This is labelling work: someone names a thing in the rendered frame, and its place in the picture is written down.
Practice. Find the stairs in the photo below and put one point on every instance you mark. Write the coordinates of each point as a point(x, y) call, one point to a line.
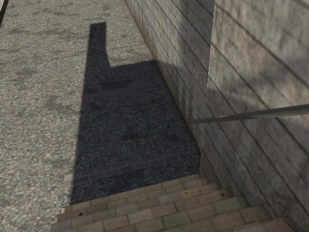
point(186, 204)

